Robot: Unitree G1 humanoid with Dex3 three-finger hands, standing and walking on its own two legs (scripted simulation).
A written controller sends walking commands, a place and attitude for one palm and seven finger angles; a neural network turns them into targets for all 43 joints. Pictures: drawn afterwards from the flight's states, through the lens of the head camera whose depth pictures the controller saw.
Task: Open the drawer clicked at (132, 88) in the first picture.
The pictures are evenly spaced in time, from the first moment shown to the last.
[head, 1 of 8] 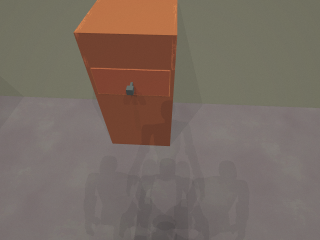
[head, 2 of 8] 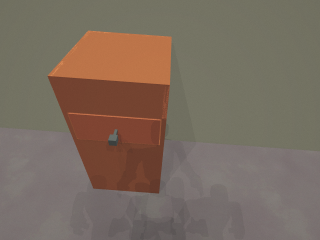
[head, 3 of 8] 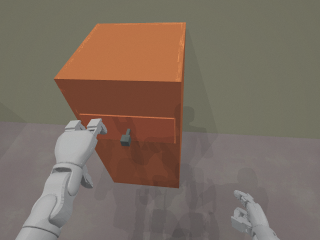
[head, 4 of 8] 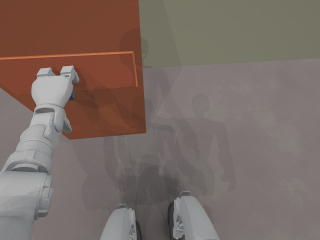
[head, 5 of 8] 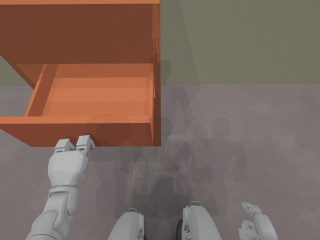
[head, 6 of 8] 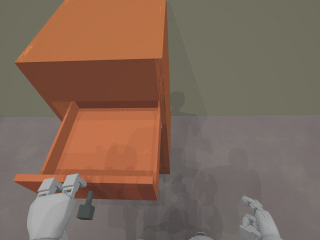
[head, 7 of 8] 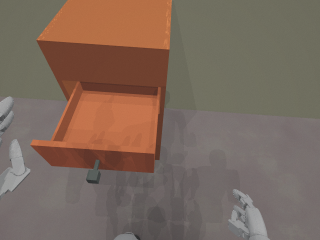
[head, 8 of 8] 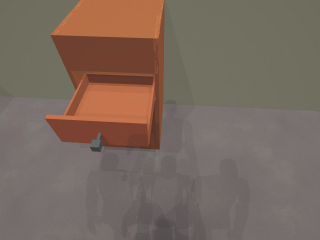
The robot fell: no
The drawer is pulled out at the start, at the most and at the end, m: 0.00 0.30 0.29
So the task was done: yes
